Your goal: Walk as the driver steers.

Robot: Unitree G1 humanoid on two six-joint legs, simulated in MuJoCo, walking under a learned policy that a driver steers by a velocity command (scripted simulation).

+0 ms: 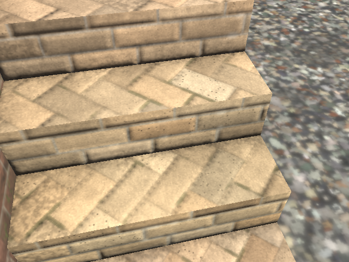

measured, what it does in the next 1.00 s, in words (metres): stands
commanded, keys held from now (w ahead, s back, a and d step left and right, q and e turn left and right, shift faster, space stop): w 1.00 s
